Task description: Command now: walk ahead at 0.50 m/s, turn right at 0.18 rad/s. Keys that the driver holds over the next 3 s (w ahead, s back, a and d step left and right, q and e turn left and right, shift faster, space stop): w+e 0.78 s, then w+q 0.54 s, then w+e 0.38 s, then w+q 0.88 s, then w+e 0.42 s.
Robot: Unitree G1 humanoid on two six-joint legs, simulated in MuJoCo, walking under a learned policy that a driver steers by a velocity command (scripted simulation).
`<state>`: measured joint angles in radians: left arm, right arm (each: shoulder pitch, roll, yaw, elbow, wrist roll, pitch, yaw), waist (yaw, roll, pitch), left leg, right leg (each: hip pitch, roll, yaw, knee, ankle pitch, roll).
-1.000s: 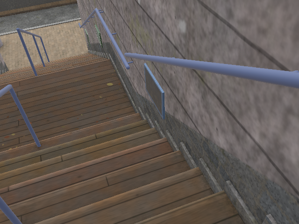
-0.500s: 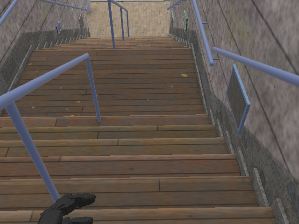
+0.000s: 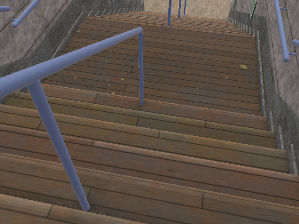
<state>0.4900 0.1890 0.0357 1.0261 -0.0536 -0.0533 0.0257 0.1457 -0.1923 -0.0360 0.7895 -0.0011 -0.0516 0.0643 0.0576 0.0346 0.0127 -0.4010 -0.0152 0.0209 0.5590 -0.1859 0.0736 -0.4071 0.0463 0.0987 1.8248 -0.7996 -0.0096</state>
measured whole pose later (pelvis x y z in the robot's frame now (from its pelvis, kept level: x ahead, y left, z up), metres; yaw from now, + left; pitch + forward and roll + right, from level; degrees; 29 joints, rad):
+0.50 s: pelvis +0.25 -0.06 -0.14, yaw -14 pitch +1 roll +4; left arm 0.11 0.24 0.06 0.77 -0.04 0.00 -0.05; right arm 0.41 -0.21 -0.06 0.96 0.01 -0.05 -0.06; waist -0.08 -0.05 0.01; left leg -0.22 0.09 0.25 1.37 -0.91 -0.01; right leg -0.46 -0.03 -0.01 0.48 0.26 -0.10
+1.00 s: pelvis +0.52 -0.12 -0.26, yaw -27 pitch +2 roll -2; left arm 0.40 0.20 0.03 0.86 -0.03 -0.03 0.05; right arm 0.20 -0.26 -0.08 0.72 0.00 -0.05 0.04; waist 0.03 0.07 -0.08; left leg -0.55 0.03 -0.12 0.58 0.32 0.01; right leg -0.29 0.15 0.13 1.10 -0.83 -0.05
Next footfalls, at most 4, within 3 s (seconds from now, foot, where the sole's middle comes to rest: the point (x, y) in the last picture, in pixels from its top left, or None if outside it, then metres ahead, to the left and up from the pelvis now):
0.50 right None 0.38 -0.18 -0.94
1.06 left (173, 203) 0.72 -0.07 -1.11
1.60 right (209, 178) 0.99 -0.32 -1.28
2.12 left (185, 147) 1.34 -0.19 -1.45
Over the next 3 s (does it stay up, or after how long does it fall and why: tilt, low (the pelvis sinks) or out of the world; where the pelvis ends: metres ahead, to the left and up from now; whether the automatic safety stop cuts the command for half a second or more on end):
stays up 1.67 -0.35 -0.87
